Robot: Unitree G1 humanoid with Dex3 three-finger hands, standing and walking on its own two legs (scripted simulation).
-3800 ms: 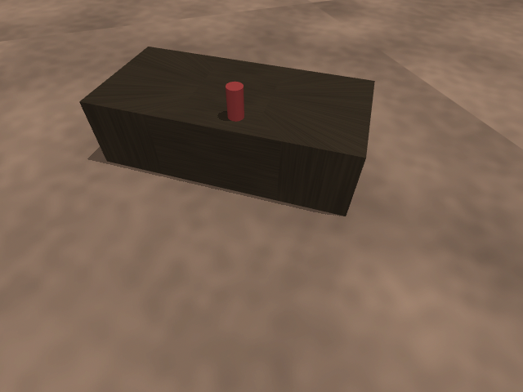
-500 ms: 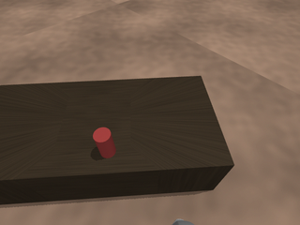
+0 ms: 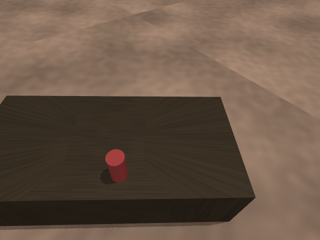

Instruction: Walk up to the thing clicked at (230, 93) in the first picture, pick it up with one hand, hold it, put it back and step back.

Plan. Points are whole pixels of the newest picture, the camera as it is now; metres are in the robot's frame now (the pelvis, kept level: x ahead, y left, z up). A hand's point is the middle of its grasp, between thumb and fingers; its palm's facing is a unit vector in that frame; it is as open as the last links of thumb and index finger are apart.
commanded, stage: walk up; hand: left
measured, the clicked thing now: (117, 166) +0.47 +0.19 -0.30
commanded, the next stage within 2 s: stand in 0.98 s
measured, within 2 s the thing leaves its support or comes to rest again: neither
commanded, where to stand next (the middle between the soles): +0.05 -0.02 m, yaw +1 degrees
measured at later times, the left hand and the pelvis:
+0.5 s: hand out of the picture +0.09 +0.25 -0.14, palm faces +0.02 -0.94 -0.33, open 7.4 cm; pelvis +0.01 +0.00 +0.01, yaw +1 degrees
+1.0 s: hand out of the picture +0.11 +0.25 -0.14, palm faces +0.02 -0.95 -0.32, open 7.4 cm; pelvis +0.02 +0.00 +0.01, yaw +1 degrees
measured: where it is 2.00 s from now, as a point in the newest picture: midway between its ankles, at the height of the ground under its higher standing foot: outside the picture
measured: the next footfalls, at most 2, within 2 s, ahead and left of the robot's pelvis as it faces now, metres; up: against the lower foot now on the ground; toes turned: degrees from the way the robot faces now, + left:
none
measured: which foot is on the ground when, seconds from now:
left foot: down 0.00-1.00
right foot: down 0.00-1.00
